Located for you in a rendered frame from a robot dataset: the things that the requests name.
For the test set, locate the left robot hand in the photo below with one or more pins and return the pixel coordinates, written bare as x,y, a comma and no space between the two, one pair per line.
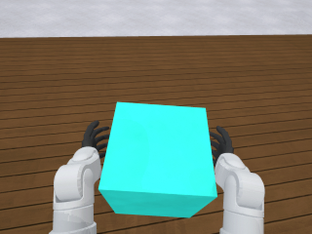
90,139

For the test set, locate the carton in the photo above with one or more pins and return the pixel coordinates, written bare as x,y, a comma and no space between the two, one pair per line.
158,161

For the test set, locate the left robot forearm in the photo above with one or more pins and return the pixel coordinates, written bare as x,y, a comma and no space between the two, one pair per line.
74,193

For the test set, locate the right robot forearm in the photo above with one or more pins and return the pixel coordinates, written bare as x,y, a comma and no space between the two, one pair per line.
243,196

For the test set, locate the right robot hand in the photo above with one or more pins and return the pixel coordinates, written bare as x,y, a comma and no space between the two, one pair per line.
224,145

